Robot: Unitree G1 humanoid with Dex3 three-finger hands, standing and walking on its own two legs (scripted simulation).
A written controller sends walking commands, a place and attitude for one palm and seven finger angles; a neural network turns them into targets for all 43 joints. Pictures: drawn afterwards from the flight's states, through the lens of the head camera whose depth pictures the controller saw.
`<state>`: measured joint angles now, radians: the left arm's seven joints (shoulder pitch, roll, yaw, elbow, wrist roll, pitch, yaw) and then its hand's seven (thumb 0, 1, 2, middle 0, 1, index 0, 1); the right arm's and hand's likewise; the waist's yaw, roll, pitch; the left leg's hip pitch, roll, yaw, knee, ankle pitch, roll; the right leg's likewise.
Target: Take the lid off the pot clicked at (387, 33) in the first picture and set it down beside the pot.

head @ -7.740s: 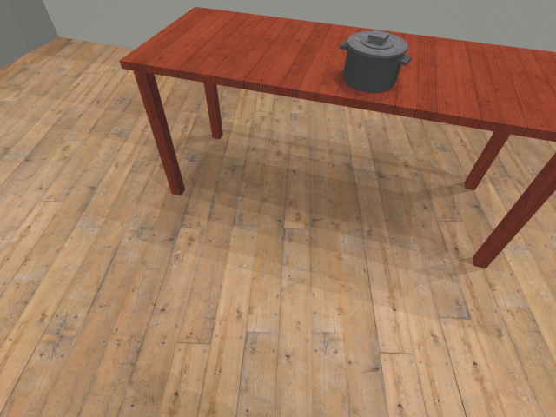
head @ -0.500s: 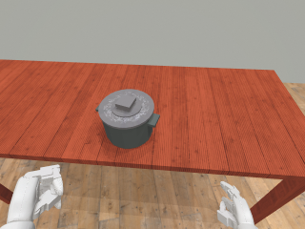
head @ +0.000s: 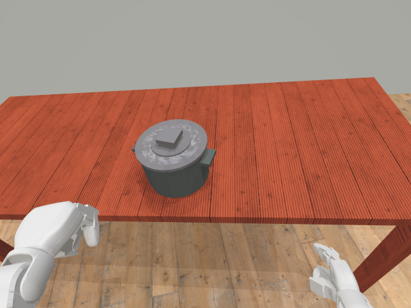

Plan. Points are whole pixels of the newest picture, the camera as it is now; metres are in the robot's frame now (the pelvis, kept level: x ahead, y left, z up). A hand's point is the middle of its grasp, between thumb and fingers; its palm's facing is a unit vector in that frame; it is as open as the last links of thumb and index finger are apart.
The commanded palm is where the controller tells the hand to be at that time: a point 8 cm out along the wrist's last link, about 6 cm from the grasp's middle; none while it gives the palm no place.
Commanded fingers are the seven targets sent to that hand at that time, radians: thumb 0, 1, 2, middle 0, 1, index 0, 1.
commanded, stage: reach forward and open the fingers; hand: left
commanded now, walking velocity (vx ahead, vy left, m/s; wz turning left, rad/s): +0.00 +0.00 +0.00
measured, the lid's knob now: (169, 136) +0.48 +0.16 +0.07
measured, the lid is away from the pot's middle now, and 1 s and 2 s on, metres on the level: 0.00 0.00 0.00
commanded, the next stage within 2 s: move the open hand above the knob in 0.74 s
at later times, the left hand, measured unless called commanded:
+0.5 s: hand (81, 210) +0.24 +0.25 +0.12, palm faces -0.16 -0.07 -0.98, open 8.8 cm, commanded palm +0.22 +0.25 +0.18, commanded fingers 0.00 -0.32 1.40 -0.81 -0.08 -0.81 -0.08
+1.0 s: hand (95, 177) +0.29 +0.24 +0.14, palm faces -0.16 -0.08 -0.98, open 10.3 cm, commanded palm +0.27 +0.23 +0.20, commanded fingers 0.00 -0.33 1.45 -0.82 -0.08 -0.82 -0.08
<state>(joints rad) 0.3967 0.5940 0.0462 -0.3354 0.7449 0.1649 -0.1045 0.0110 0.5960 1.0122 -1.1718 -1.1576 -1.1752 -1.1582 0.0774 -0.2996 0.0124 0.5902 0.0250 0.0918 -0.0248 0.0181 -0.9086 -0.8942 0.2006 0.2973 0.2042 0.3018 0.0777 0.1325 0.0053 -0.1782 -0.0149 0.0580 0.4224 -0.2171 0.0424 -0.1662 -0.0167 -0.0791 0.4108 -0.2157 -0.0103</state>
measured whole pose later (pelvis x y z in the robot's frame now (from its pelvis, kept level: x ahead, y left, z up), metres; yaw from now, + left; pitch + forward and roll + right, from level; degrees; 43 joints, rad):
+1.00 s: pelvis -0.02 +0.00 +0.00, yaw +1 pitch -2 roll +0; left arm -0.25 0.62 -0.08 -0.05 0.77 0.19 -0.36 0.00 -0.32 1.44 -0.83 -0.08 -0.83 -0.08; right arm 0.06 -0.29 0.04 0.60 0.05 0.10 0.01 0.02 -0.91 -0.89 0.20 0.30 0.20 0.30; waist 0.06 0.12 0.04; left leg -0.18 -0.03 0.04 0.38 -0.17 0.05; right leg -0.17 -0.03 -0.10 0.40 -0.19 -0.01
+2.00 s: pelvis +0.01 +0.00 +0.00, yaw +2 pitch +2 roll +0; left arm -0.65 0.51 -0.27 0.29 0.83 0.29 -0.36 0.00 -0.32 1.45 -0.83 -0.08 -0.83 -0.08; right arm 0.07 -0.29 0.05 0.63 0.08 0.14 0.02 0.02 -0.91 -0.89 0.20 0.30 0.20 0.30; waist 0.01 0.10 0.01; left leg -0.24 -0.04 0.03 0.43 -0.22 0.04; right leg -0.24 -0.04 -0.10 0.45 -0.25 -0.01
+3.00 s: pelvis +0.02 +0.01 +0.00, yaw +1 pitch +5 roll +0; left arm -0.87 0.44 -0.29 0.60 0.85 0.29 -0.33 0.00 -0.32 1.45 -0.82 -0.08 -0.83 -0.08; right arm 0.13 -0.28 0.04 0.66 0.09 0.17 0.02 0.01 -0.91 -0.89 0.20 0.30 0.20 0.30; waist -0.03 0.08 -0.03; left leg -0.29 -0.04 0.04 0.42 -0.23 0.05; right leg -0.28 -0.04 -0.08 0.44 -0.25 0.00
